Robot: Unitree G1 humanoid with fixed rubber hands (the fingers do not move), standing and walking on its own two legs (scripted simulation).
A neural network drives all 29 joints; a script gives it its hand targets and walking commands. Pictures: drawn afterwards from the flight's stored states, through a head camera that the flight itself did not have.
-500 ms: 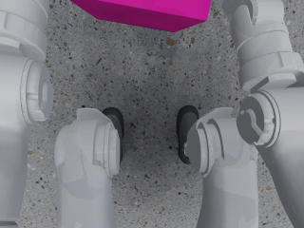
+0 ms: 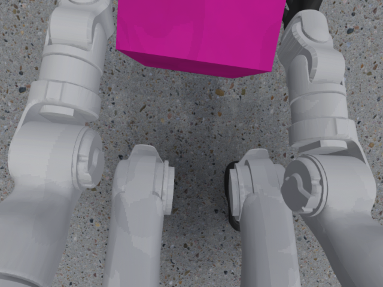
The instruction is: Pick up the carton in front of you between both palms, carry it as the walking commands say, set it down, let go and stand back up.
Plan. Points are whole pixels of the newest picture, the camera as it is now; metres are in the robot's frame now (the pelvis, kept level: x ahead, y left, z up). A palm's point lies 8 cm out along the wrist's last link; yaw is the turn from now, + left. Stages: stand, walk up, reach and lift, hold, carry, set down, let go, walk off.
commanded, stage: reach and lift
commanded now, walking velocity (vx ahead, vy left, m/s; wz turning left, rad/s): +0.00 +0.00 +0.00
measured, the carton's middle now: (199, 8) +0.56 +0.03 -0.20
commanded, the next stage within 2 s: none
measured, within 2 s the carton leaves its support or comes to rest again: neither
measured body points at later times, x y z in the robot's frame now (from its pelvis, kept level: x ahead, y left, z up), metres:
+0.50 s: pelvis -0.02 -0.01 +0.11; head +0.27 +0.03 +0.46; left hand +0.52 +0.18 +0.04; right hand +0.51 -0.12 +0.04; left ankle +0.10 +0.12 -0.35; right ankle +0.11 -0.14 -0.35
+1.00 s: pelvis +0.03 -0.01 +0.25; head +0.20 +0.02 +0.66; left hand +0.46 +0.17 +0.20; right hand +0.47 -0.13 +0.20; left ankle +0.09 +0.12 -0.35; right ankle +0.11 -0.14 -0.35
